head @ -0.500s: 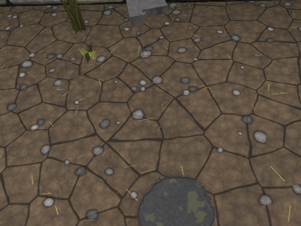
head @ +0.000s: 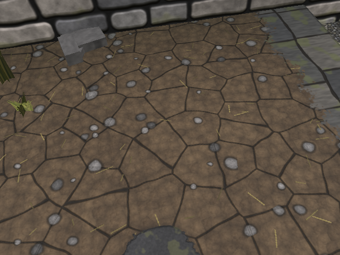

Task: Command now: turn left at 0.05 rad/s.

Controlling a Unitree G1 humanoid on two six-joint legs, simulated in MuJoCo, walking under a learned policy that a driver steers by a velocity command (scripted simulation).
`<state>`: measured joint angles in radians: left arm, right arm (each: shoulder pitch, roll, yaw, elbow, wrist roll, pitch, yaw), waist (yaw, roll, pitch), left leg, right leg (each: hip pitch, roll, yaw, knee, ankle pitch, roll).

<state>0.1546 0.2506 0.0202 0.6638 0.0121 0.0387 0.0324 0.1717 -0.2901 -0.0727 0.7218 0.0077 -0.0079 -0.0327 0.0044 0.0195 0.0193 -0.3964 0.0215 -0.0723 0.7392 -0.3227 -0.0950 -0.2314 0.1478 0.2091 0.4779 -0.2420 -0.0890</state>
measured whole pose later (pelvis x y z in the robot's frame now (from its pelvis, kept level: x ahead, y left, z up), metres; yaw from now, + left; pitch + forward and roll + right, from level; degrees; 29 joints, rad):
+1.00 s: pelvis +0.41 +0.18 +0.00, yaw +23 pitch +1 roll +1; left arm 0.25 0.32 0.05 0.71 -0.02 0.02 0.05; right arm 0.12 -0.24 -0.02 0.73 -0.03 -0.06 0.02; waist 0.01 -0.03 0.10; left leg -0.28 -0.05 0.13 0.40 -0.14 0.10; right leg -0.63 -0.09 0.07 1.15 -0.35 0.11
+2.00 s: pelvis +0.56 +0.20 -0.01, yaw -7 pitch +1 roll -1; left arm 0.26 0.27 0.05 0.70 -0.02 -0.02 0.00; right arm 0.25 -0.27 -0.04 0.75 0.03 -0.01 -0.01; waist 0.01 0.02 -0.02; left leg -0.26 0.02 0.00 0.57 -0.34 0.03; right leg -0.15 0.02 -0.03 0.47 -0.36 -0.06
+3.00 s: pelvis +0.91 +0.24 +0.00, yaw +6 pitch +0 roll +1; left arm 0.19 0.24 0.04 0.83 0.01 -0.02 0.04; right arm 0.16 -0.24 -0.01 0.87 -0.01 -0.01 0.00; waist 0.00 0.01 0.02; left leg -0.20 -0.07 0.00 0.47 -0.27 0.06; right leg -0.26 -0.05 0.04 0.50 -0.23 0.05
